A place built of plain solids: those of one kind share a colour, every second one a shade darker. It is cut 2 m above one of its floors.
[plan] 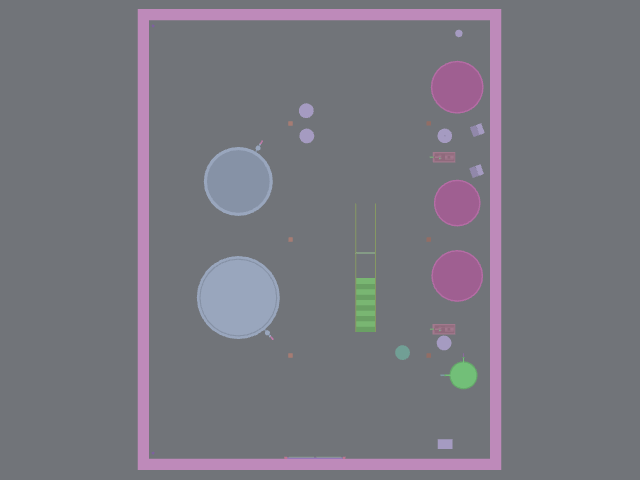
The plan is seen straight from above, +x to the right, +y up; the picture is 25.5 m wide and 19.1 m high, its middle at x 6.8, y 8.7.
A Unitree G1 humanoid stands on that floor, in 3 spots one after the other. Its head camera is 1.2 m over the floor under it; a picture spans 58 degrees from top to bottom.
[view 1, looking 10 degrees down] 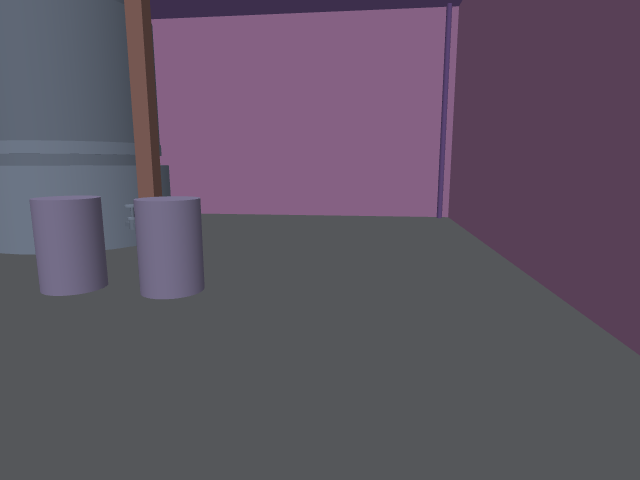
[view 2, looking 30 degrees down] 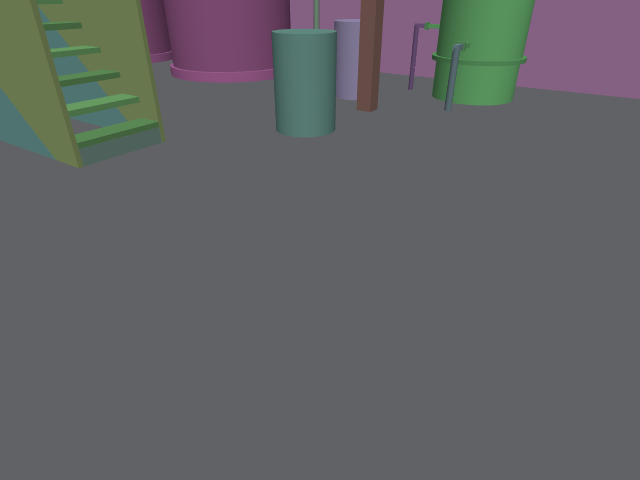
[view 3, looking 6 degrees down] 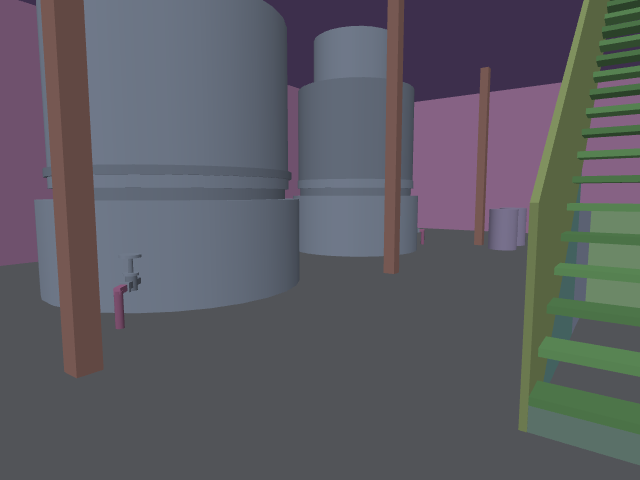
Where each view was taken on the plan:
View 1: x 10.08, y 15.74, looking -173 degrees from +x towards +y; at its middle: ground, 6.91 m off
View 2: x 6.60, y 1.70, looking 34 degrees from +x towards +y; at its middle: ground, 2.40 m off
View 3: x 8.62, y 2.74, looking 126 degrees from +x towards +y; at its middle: still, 8.60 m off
